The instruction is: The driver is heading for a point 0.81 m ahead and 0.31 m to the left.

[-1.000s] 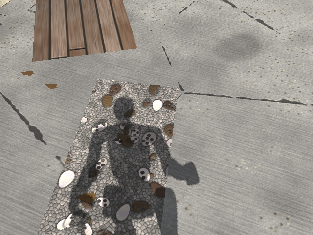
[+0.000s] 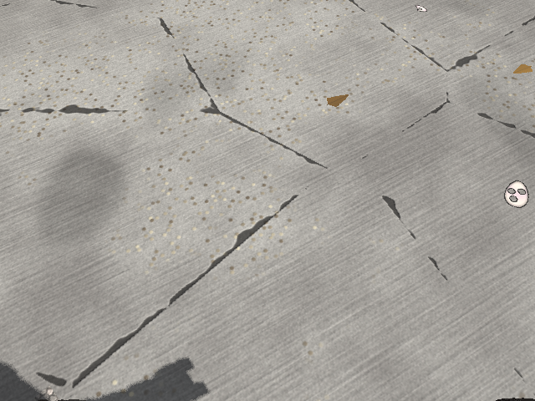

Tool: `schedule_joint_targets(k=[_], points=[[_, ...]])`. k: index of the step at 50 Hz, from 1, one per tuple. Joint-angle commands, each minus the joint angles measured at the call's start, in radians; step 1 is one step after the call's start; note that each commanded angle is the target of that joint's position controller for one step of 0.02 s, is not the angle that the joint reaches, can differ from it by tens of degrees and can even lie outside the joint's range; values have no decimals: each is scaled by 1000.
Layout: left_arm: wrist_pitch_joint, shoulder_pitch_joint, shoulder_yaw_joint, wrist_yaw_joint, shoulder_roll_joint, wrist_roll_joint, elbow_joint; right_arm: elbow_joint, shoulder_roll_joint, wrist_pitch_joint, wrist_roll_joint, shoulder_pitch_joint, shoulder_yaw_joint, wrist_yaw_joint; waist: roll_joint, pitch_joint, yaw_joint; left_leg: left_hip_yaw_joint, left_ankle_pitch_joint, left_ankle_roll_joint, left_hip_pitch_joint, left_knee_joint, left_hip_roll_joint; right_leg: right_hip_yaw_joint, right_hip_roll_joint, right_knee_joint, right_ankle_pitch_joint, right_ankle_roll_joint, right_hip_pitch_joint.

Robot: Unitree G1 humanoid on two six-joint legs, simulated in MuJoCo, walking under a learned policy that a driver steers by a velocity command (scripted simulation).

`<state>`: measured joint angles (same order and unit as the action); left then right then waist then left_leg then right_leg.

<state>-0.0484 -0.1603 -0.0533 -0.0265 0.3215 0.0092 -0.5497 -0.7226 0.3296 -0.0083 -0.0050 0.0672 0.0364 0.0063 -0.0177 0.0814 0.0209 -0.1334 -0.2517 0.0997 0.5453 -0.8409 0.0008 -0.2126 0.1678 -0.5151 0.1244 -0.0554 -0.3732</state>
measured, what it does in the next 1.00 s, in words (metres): steps on the spot, turning left: left foot, then right foot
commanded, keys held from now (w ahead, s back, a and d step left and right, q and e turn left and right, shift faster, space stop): q+shift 0.84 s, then e+shift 0.16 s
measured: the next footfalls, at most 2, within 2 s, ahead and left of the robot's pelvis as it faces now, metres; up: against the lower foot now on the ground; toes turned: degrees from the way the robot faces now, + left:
left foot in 0.08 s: +0.11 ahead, +0.16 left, +0.00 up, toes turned -2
right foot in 0.44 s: +0.09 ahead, -0.06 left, +0.00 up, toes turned +26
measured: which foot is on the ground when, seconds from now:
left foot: up 0.00-0.06, down 0.08-0.44, up 0.46-0.88, down 0.90-1.00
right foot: down 0.00-0.10, up 0.12-0.42, down 0.44-0.90, up 0.92-1.00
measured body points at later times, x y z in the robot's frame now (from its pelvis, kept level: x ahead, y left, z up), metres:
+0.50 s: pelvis +0.03 +0.02 +0.01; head +0.07 +0.03 +0.46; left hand +0.09 +0.34 -0.08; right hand +0.26 -0.22 -0.09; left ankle +0.05 +0.16 -0.71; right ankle +0.05 -0.08 -0.73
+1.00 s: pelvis +0.02 +0.07 +0.00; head +0.05 +0.12 +0.45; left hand -0.10 +0.37 -0.12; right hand +0.35 +0.02 -0.07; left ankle -0.03 +0.16 -0.73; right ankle +0.06 -0.08 -0.67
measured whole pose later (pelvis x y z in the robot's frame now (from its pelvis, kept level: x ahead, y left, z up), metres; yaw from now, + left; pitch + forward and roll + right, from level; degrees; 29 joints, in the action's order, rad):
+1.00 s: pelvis +0.02 +0.07 +0.00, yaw +41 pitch +2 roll +0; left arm -0.01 -0.18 -0.08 0.01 0.35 -0.02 -0.77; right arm -0.56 0.28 0.04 -0.01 0.08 0.05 0.00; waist 0.03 0.08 0.04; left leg 0.06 -0.26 -0.04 0.34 -0.56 0.01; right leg 0.06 -0.09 -1.01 0.59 0.06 -0.38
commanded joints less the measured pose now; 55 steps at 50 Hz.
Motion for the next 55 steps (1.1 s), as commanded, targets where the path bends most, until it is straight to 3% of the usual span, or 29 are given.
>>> schedule_joint_targets(k=[1, 3, 4, 5, 6, 7, 9, 12, 15, 18, 21, 22, 23, 24, 25, 26, 28, 31, 35, 39, 43, 44, 45, 46, 47, 48, 49, 51, 55], points=[[17, 4, -5, 9, 49, 17, 41, 50, 42, -10, -4, 53, 2, -5, 148, -208, 3, 62, 43, -17, -250, 69, 35, -164, -279, 111, -59, -142, 17], [29, 2, 10, 24, 23, 23, 7, 44, 20, -23, -6, 69, -4, -21, 152, -170, -14, 92, 141, -59, -362, 285, 22, -116, -257, 83, 41, -94, 4], [38, -58, 6, 25, 35, 25, -21, 68, 57, -26, -20, 33, 2, -22, 115, -122, 7, 35, 231, -91, -346, 371, 40, -85, -213, 44, 106, -46, 19], [41, -137, -5, 17, 60, 34, -34, 99, 162, -24, -28, -1, 23, -17, -48, -94, 72, -135, 377, -152, -299, 423, 153, 10, -114, -105, 263, 12, 28], [41, -132, -17, 9, 86, 31, -26, 96, 192, -18, -22, -4, 31, -12, -172, -56, 82, -276, 300, -274, -219, 503, 242, 118, -63, -174, 300, 68, 26], [43, -49, -25, -4, 101, 19, -7, 90, 193, -11, -14, 27, 39, -10, -206, -31, 36, -394, 153, -316, -190, 553, 262, 137, -78, -196, 294, 84, 1], [36, 89, -40, -11, 108, -2, 17, 68, 210, -3, 2, 145, 56, 1, -184, -51, -63, -466, 104, -336, -293, 572, 258, 107, -57, -394, 408, 98, -108], [33, 56, -36, -6, 55, -10, -2, 90, 175, 5, 26, 110, 64, 21, -110, -106, -32, -380, 150, -284, -380, 527, 179, 70, -78, -476, 375, 118, -153], [51, 85, -26, -2, 8, -21, -11, 100, 145, 41, 32, 123, 74, 33, -140, -156, -45, -365, 170, -250, -442, 502, 113, 100, -53, -279, 319, 131, -100], [66, 58, -33, 11, 23, -36, -35, 118, 157, 58, 30, 129, 92, 36, -191, -189, -45, -426, 152, -255, -438, 509, 105, 92, -37, -95, 282, 121, 14], [75, -37, -52, 16, 62, -38, -83, 137, 158, 59, 52, 96, 100, 35, -200, -194, 3, -464, 69, -223, -366, 503, 74, 94, -64, 167, 130, 88, 187], [73, -69, -64, 12, 94, -35, -101, 140, 136, 58, 57, 106, 94, 36, -174, -205, 5, -426, -40, -180, -271, 460, 29, 71, -138, 241, 54, 61, 316], [66, -43, -73, 8, 152, -14, -91, 137, 84, 61, 48, 165, 82, 34, 16, -215, -41, -287, -239, -130, -113, 280, -69, -107, -326, 254, 69, -23, 423], [66, 30, -77, 15, 186, 40, -69, 153, 110, 50, 45, 178, 94, 29, 239, -151, -62, -127, -335, -85, 36, 56, -154, -288, -499, 265, -87, -139, 324], [74, 92, -65, 14, 141, 52, -48, 140, 188, 42, 31, 187, 118, 25, 184, -108, -77, -104, -294, -51, 55, -114, -67, -238, -536, 255, -181, -168, 271], [78, 133, -51, 5, 90, 38, -39, 117, 207, 46, 30, 201, 126, 23, 126, -100, -87, -78, -228, -40, 43, -185, -53, -128, -472, 232, -196, -138, 255], [75, 140, -39, -13, 61, 3, -42, 103, 150, 61, 24, 224, 113, 21, 127, -90, -76, -42, -131, -15, 100, -309, -29, 2, -399, 191, -252, -107, 293], [59, 57, -39, -25, 77, 9, -58, 161, 106, 58, 41, 126, 86, 4, 140, -69, -9, 63, -80, 23, 176, -295, 33, 111, -390, 189, -397, -147, 352], [36, 0, -56, -18, 130, 11, -76, 219, 73, 54, 37, 58, 63, -19, 138, -93, 39, 117, -88, 39, 161, -164, 87, 162, -441, 190, -444, -178, 430], [37, 31, -72, 7, 167, -5, -79, 238, 65, 65, 32, 56, 59, -31, 146, -106, 25, 182, -62, 3, 22, -9, 86, 269, -460, 176, -464, -154, 381], [59, 24, -83, 31, 174, -44, -104, 250, 76, 93, 29, 61, 72, -40, 157, -128, -2, 217, -70, -73, -162, 206, 39, 321, -476, 61, -489, -96, 343], [62, 31, -77, 34, 164, -60, -116, 237, 82, 93, 21, 113, 81, -35, 125, -150, -49, 213, 22, -111, -290, 348, 7, 346, -450, -32, -494, -63, 291], [72, -14, -61, 40, 128, -57, -138, 213, 140, 88, 12, 200, 100, -19, 18, -205, -85, 140, 311, -162, -519, 460, 20, 390, -387, -187, -389, 6, 155], [79, -3, -12, 45, 22, 17, -86, 221, 245, 76, -3, 247, 110, 9, -300, -301, -66, -219, 913, -290, -821, 380, 331, 407, -279, -492, 421, 95, -188], [69, -20, -21, 42, 64, 15, -119, 239, 189, 52, -23, 195, 82, 7, -218, -425, -86, -294, 926, -486, -711, 392, 496, 256, -240, -668, 608, 133, -211], [55, 21, -34, 39, 116, -21, -139, 220, 87, 32, -24, 176, 48, -4, -94, -379, -108, -150, 805, -452, -618, 416, 406, 188, -280, -674, 563, 131, -156], [47, 13, -25, 36, 82, -38, -145, 182, 41, 18, -18, 124, 32, -7, -104, -290, -63, -50, 639, -378, -562, 432, 320, 171, -291, -594, 523, 124, -153], [26, -19, -27, 16, 89, -26, -181, 159, 41, 7, -16, 32, 29, -2, -114, -191, -29, 58, 559, -320, -430, 473, 263, 173, -272, -522, 384, 151, -78], [3, -70, -44, 0, 126, -38, -176, 138, 98, 16, -25, 2, 53, 25, -118, -141, -22, 121, 427, -341, -400, 529, 290, 216, -246, -548, 310, 178, -92]])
